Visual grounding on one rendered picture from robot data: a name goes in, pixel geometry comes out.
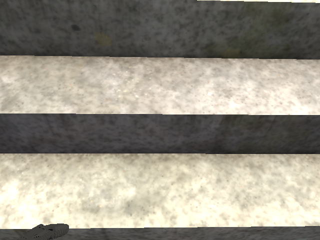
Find left robot hand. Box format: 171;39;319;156
17;223;69;240

